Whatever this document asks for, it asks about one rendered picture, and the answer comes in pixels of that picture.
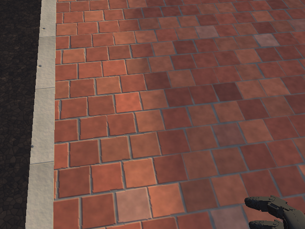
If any right robot hand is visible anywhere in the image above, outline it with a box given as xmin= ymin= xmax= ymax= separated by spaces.
xmin=244 ymin=195 xmax=305 ymax=229

